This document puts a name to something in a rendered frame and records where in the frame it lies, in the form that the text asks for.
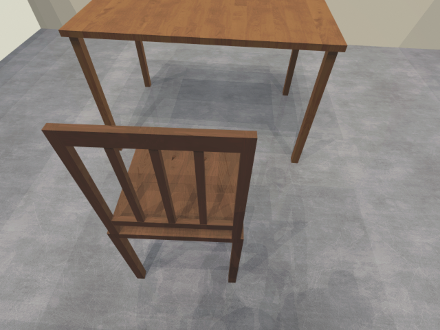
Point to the table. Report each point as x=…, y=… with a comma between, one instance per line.
x=280, y=24

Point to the chair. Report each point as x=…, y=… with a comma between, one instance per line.
x=182, y=184

